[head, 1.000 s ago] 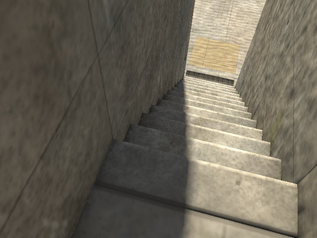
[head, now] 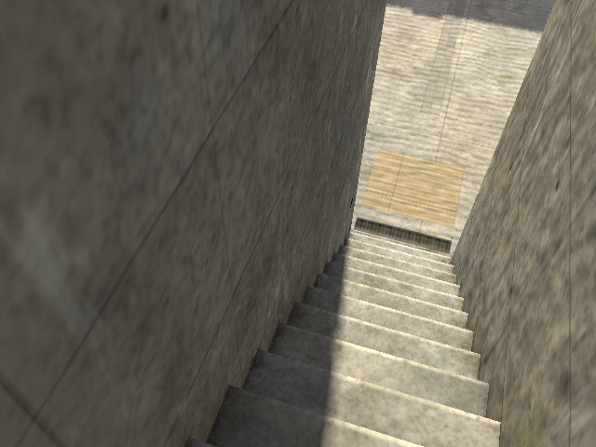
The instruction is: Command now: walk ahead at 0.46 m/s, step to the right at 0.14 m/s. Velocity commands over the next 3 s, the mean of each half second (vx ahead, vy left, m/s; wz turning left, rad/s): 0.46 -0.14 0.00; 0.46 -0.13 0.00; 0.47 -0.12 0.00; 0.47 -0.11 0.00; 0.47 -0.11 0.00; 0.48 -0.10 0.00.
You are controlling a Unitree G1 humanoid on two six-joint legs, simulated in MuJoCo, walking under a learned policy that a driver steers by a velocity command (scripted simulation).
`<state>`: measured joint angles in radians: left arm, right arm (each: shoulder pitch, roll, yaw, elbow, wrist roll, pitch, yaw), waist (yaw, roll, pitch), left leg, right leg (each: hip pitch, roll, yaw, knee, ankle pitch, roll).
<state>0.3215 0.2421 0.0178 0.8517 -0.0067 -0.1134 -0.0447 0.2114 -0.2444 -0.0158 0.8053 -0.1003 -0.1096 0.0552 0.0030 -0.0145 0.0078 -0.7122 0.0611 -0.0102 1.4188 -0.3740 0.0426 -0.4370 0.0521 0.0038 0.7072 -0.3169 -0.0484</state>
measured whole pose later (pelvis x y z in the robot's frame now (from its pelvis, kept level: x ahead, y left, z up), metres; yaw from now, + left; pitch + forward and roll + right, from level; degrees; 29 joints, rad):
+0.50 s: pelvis +0.19 -0.09 -0.08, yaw +1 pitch -2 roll +3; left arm 0.08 0.31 0.04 0.67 0.01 0.05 -0.01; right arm 0.49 -0.28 -0.08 0.94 0.00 -0.03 -0.12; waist -0.06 -0.09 0.04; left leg -0.36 0.09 -0.01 1.18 -0.79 -0.09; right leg -0.50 -0.03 0.17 0.72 0.52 -0.03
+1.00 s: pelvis +0.41 -0.19 -0.27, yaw -3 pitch -1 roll +0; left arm 0.62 0.16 -0.02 1.02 -0.02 -0.09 0.04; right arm 0.00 -0.16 -0.03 0.89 -0.03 0.01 0.00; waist 0.12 0.01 -0.03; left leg -0.60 0.00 -0.04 0.64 0.51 0.00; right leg -0.15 0.13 0.02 1.01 -0.84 -0.13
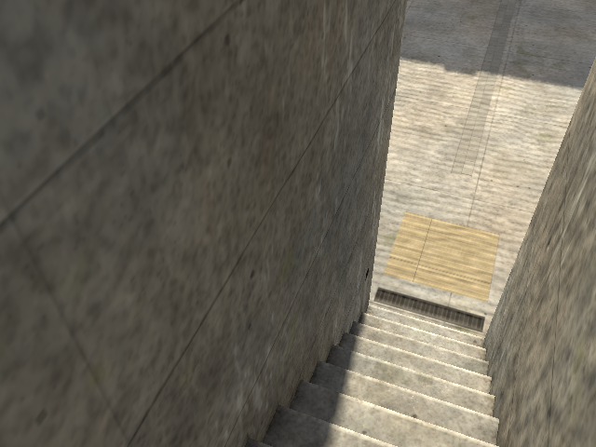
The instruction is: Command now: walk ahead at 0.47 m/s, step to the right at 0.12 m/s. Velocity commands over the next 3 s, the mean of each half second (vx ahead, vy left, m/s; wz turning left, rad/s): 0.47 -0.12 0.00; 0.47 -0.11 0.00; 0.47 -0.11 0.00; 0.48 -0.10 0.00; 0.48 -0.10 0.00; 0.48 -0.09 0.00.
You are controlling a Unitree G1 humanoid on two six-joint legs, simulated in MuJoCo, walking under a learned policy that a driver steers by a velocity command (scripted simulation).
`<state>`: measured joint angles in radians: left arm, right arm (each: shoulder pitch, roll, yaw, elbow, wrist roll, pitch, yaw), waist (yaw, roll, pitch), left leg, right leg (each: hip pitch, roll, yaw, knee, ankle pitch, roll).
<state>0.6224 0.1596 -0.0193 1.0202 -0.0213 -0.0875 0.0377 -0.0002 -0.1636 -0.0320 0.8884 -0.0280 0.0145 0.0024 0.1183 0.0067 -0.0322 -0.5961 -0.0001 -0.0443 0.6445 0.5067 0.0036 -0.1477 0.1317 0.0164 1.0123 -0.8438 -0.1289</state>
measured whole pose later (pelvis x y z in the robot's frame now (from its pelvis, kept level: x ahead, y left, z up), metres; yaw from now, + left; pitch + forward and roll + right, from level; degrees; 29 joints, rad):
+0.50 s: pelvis +0.28 -0.07 -0.27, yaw +0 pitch -3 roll +5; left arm 0.19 0.23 0.05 0.87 0.02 -0.07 0.02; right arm 0.43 -0.19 -0.05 1.06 -0.04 -0.06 -0.08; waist -0.05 -0.10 -0.03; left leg -0.30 -0.02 0.01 1.48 -0.85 0.06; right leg -0.27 -0.04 0.08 0.54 0.20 -0.05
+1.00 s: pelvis +0.55 -0.14 -0.52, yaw -1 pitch +0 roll -1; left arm 0.51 0.17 0.01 1.10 0.01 -0.08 0.03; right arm 0.18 -0.18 -0.02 0.98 -0.04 -0.06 0.00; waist 0.05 -0.01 -0.05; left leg -0.19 -0.06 -0.02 0.37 -0.18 0.08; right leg -0.48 0.18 -0.06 1.86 -0.74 -0.14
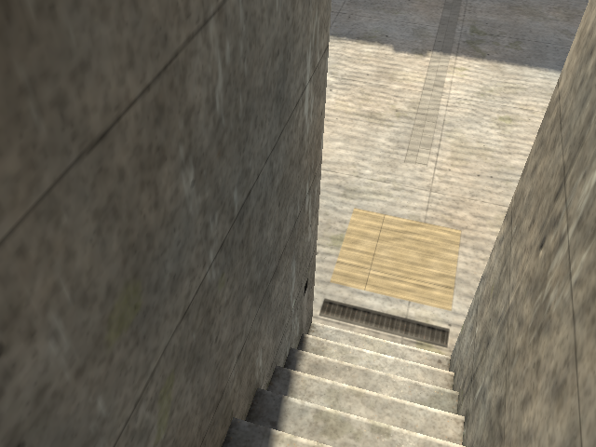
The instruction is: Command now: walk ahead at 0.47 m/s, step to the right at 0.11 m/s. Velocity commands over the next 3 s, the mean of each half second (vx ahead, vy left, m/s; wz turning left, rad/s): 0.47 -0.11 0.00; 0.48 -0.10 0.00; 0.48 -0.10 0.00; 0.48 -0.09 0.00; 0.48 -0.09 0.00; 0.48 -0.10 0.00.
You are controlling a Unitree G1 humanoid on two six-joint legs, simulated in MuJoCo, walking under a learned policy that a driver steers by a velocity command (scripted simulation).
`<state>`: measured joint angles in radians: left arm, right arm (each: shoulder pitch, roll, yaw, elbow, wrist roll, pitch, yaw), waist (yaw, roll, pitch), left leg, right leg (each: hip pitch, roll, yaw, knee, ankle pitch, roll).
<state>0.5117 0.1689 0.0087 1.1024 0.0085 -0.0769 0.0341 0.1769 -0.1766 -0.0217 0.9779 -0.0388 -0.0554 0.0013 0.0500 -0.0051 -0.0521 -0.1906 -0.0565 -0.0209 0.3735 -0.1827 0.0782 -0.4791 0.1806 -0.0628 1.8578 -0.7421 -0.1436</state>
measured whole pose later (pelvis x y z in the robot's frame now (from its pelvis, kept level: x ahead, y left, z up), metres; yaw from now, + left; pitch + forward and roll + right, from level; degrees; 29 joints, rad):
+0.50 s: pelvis +0.24 -0.12 -0.24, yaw -1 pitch +0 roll +3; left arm 0.52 0.21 0.00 1.12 -0.02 -0.07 0.03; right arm 0.23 -0.17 0.00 0.96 -0.06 0.00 -0.03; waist 0.00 -0.02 0.00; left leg -0.84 -0.01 -0.03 1.59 -0.39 0.01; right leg -0.25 0.04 -0.01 0.76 -0.50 -0.09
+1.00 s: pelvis +0.50 -0.15 -0.44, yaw -1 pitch +0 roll +1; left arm 0.26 0.18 0.01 1.00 0.05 -0.05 0.02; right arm 0.46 -0.19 -0.01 1.09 0.00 -0.08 -0.01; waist 0.00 -0.04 -0.02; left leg -0.25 -0.10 -0.01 0.69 -0.44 0.08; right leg -0.76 -0.02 0.13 1.17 0.06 -0.01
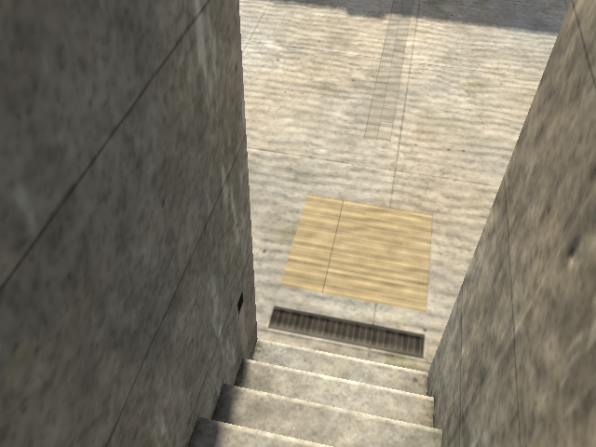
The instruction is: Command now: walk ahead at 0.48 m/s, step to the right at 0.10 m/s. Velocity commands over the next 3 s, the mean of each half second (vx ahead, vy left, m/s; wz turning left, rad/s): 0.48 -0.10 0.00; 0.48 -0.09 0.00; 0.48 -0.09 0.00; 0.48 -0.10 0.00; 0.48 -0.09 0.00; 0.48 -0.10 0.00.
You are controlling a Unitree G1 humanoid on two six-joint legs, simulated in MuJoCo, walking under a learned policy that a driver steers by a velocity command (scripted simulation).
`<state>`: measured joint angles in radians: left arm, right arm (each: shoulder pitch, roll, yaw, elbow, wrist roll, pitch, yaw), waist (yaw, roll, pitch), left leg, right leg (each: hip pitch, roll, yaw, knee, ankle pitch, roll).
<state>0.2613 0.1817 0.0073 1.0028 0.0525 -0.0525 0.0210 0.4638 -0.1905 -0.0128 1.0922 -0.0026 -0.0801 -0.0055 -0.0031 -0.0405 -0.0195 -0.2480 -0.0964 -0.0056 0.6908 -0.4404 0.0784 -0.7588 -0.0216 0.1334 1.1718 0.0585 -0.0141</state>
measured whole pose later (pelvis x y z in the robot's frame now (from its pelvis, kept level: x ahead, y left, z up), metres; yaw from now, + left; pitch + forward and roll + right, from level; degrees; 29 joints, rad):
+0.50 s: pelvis +0.25 -0.09 -0.22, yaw -1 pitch +0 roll +2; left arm 0.61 0.19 -0.02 1.08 -0.08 -0.08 0.07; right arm 0.19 -0.18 0.01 0.98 -0.05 0.00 -0.01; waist 0.01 -0.02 0.02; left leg -0.77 -0.04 -0.05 1.10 0.21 -0.01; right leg -0.21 0.04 -0.04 0.84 -0.62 -0.09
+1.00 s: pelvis +0.51 -0.12 -0.45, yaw -1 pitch -1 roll +1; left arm 0.18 0.19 0.01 0.97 0.04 -0.04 0.00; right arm 0.54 -0.16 0.00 1.10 0.03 -0.08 -0.02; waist -0.05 -0.07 -0.05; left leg -0.24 -0.09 -0.01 0.93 -0.66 0.06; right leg -0.59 -0.04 0.11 0.71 0.54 -0.01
